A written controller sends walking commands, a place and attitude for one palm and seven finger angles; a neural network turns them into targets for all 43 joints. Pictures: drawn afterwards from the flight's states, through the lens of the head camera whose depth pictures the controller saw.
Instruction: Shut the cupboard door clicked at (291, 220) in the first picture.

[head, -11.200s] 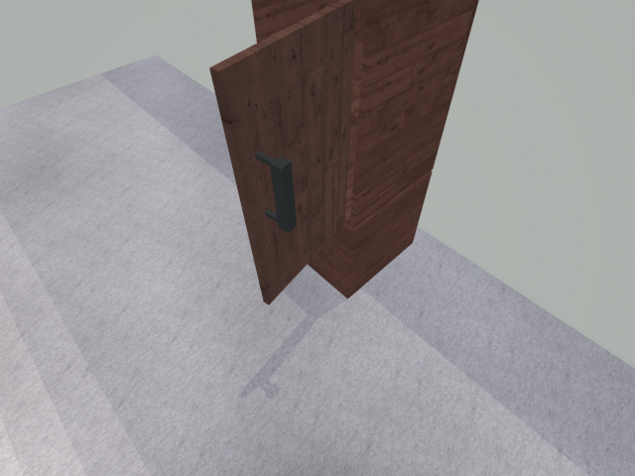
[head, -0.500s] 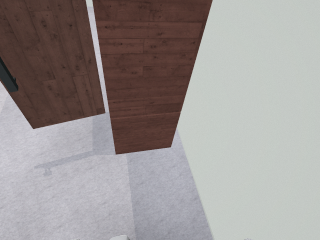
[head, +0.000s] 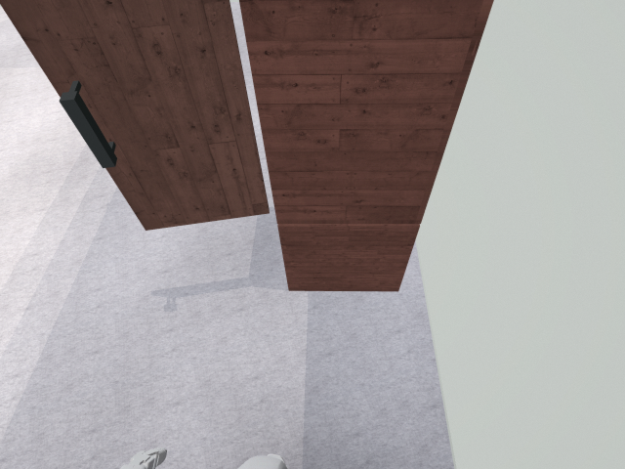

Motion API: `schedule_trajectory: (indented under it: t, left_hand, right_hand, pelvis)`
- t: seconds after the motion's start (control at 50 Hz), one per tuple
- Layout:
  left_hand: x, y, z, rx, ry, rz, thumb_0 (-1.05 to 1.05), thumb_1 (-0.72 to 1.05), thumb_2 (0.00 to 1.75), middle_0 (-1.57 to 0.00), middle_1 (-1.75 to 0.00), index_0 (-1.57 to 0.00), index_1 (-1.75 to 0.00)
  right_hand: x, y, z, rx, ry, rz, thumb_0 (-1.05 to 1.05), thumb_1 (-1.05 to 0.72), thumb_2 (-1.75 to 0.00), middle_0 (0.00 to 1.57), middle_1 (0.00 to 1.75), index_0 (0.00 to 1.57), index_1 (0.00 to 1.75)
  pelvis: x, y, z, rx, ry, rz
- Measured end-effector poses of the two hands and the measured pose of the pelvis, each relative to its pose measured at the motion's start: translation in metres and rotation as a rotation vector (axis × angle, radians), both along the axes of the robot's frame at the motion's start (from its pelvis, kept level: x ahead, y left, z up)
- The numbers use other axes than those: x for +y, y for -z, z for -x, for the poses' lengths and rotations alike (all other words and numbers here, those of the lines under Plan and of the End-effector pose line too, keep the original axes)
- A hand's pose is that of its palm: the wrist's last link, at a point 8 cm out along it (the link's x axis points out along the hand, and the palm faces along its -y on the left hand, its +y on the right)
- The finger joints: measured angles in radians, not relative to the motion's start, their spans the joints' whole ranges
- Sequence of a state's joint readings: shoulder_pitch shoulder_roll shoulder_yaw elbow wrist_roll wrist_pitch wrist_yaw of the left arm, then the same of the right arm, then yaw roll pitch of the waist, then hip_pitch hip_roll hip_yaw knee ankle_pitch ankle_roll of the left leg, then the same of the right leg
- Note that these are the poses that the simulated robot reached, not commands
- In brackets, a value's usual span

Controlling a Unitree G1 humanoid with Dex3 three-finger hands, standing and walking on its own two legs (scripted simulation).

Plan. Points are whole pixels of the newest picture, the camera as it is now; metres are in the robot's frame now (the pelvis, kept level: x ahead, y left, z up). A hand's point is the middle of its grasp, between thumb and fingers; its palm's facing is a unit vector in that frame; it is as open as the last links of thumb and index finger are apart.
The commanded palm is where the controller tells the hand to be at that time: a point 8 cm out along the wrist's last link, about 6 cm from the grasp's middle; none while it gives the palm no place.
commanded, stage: turn to face it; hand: left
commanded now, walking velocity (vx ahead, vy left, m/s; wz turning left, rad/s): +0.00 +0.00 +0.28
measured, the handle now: (93, 125) +0.67 +0.46 +0.02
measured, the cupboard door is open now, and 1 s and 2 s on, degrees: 100 100 100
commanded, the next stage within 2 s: take the last steps up to it in 0.10 s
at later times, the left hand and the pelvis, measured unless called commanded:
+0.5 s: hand out of the picture -0.02 +0.23 -0.17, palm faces +0.23 -0.95 -0.22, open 7.4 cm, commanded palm none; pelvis +0.02 +0.02 +0.00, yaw +9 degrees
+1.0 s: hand (181, 426) +0.19 +0.21 -0.14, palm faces +0.30 -0.93 -0.23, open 7.1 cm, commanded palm none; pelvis +0.16 +0.02 +0.02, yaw +14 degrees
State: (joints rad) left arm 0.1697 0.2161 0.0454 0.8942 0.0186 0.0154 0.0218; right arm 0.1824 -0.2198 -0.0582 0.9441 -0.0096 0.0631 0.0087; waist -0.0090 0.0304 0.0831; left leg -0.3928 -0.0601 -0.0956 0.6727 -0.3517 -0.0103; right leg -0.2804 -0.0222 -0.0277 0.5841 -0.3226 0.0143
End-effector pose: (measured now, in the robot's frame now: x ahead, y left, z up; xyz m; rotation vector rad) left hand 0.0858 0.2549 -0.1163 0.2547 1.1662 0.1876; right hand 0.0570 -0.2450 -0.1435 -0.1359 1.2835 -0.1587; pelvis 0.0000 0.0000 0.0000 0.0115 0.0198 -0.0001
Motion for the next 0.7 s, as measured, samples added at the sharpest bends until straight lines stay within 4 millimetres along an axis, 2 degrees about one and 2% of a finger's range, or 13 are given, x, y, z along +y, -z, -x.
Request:
schedule_trajectory:
  t: [0.12,0.18,0.28,0.4,0.44,0.48,0.54,0.62,0.7]
  left_hand:
    - [-0.029,-0.007,0.028,0.027,-0.067,0.034,0.0,0.9,0.9,-0.2,-0.3,-0.2,-0.3]
    - [-0.035,-0.007,0.044,0.045,-0.11,0.048,0.0,0.91,0.9,-0.21,-0.3,-0.21,-0.3]
    - [-0.027,0.0,0.077,0.094,-0.177,0.062,0.0,0.92,0.9,-0.21,-0.3,-0.21,-0.3]
    - [-0.002,0.022,0.121,0.174,-0.271,0.101,0.0,0.91,0.9,-0.21,-0.3,-0.21,-0.3]
    - [0.008,0.028,0.128,0.209,-0.284,0.105,0.0,0.91,0.9,-0.21,-0.3,-0.21,-0.3]
    - [0.015,0.027,0.124,0.225,-0.284,0.105,0.01,0.91,0.9,-0.2,-0.3,-0.2,-0.3]
    - [0.023,0.019,0.103,0.193,-0.277,0.102,0.01,0.91,0.9,-0.2,-0.3,-0.2,-0.3]
    - [0.027,0.01,0.061,0.12,-0.256,0.095,0.01,0.91,0.9,-0.2,-0.3,-0.2,-0.3]
    - [0.023,0.005,0.008,0.061,-0.215,0.089,0.01,0.91,0.9,-0.2,-0.3,-0.2,-0.3]
  right_hand:
    - [-0.019,-0.008,-0.012,0.036,-0.045,0.004,0.01,-0.9,-0.9,0.2,0.3,0.2,0.3]
    - [-0.022,-0.014,-0.026,0.031,-0.077,0.015,0.01,-0.9,-0.9,0.2,0.3,0.2,0.3]
    - [-0.011,-0.021,-0.058,-0.009,-0.152,0.033,0.01,-0.91,-0.9,0.19,0.3,0.2,0.3]
    - [0.024,-0.027,-0.099,-0.115,-0.259,0.056,0.01,-0.91,-0.9,0.19,0.3,0.2,0.3]
    - [0.034,-0.027,-0.104,-0.14,-0.275,0.063,0.0,-0.91,-0.9,0.19,0.3,0.2,0.3]
    - [0.042,-0.029,-0.101,-0.139,-0.277,0.062,0.0,-0.9,-0.9,0.19,0.3,0.2,0.3]
    - [0.05,-0.028,-0.087,-0.094,-0.27,0.05,0.0,-0.9,-0.9,0.2,0.3,0.2,0.3]
    - [0.056,-0.022,-0.062,0.01,-0.247,0.019,0.0,-0.9,-0.9,0.2,0.3,0.2,0.3]
    - [0.054,-0.012,-0.038,0.124,-0.202,-0.012,0.0,-0.9,-0.9,0.2,0.3,0.2,0.3]
  pelvis:
    - [-0.014,-0.012,-0.003,-0.012,-0.061,-0.025]
    - [-0.017,-0.015,-0.005,-0.013,-0.086,-0.034]
    - [-0.012,-0.015,-0.007,-0.016,-0.118,-0.033]
    - [0.01,-0.003,-0.012,-0.01,-0.158,-0.001]
    - [0.016,0.0,-0.014,-0.014,-0.158,-0.009]
    - [0.021,-0.002,-0.019,-0.014,-0.159,-0.011]
    - [0.026,-0.008,-0.029,-0.013,-0.169,-0.01]
    - [0.029,-0.013,-0.048,-0.013,-0.182,-0.009]
    - [0.027,-0.012,-0.07,-0.015,-0.185,-0.019]
